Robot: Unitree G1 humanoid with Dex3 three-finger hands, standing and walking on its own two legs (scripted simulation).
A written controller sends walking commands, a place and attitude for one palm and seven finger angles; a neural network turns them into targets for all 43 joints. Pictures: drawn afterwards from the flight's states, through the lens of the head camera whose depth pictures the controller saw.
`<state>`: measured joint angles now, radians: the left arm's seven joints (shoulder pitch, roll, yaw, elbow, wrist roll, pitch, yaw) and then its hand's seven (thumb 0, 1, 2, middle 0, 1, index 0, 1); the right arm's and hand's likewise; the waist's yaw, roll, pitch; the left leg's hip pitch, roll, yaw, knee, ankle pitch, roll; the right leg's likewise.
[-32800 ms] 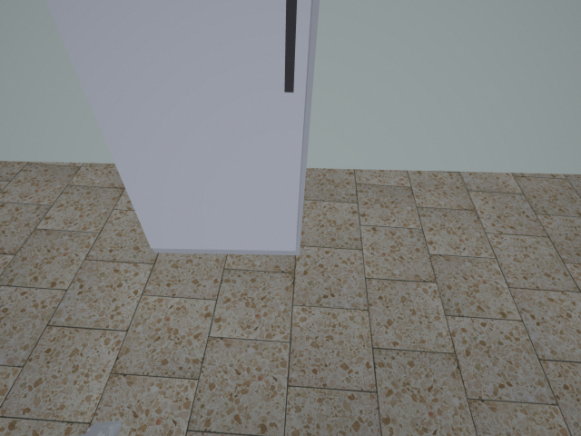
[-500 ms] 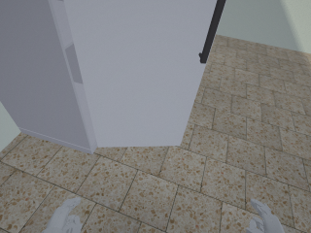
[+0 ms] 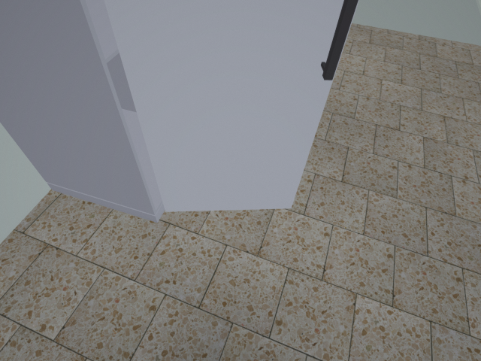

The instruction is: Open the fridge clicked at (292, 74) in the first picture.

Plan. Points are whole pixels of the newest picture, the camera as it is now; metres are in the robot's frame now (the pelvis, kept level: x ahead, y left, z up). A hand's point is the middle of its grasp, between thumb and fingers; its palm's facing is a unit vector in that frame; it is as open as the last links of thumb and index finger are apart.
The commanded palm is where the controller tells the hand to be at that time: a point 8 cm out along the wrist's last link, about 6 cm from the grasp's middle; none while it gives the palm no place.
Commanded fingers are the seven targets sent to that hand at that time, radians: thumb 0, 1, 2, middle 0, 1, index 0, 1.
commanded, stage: let the arm hang, fingers relaxed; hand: right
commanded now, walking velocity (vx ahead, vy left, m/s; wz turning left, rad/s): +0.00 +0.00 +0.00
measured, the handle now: (340, 22) +0.82 -0.17 +0.18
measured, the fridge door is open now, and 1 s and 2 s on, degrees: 69 69 69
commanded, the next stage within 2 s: look to check the result in 0.42 s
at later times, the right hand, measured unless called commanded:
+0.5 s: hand out of the picture +0.07 -0.18 -0.17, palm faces -0.04 +0.98 -0.21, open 7.3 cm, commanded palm none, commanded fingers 0.00 -0.90 -0.90 0.20 0.30 0.20 0.30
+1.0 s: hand out of the picture +0.06 -0.18 -0.17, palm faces -0.03 +0.98 -0.20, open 7.4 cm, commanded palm none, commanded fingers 0.00 -0.90 -0.90 0.20 0.30 0.20 0.30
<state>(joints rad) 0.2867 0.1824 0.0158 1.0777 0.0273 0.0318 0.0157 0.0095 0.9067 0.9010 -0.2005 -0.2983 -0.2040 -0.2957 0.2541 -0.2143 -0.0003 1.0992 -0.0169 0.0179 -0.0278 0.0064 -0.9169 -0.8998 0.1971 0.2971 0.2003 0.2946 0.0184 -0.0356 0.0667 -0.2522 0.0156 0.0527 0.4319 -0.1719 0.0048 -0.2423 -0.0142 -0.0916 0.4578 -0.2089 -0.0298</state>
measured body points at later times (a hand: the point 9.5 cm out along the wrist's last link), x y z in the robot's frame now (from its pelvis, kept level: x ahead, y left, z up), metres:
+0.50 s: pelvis +0.02 +0.00 +0.00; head +0.04 +0.00 +0.45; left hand +0.03 +0.23 -0.16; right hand +0.07 -0.23 -0.15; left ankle +0.04 +0.12 -0.74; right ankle +0.02 -0.10 -0.74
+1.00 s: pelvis +0.04 +0.00 +0.00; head +0.06 +0.00 +0.45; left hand +0.04 +0.22 -0.16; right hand +0.06 -0.23 -0.16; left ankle +0.04 +0.12 -0.74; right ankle +0.02 -0.10 -0.74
